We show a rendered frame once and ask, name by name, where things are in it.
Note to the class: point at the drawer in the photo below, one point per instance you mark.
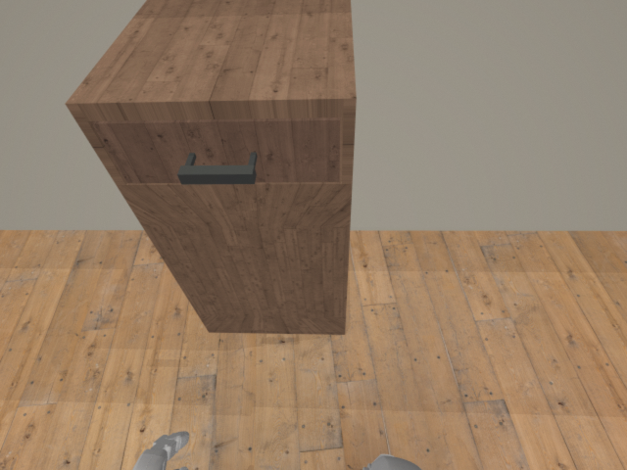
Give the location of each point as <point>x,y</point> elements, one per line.
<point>288,149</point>

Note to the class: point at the left robot hand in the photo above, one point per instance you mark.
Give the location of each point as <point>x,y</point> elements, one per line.
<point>163,449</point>

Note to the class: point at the handle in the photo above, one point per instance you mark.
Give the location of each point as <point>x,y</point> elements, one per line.
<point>217,174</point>

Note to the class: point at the cabinet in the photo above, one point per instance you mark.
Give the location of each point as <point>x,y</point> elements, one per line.
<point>269,257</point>

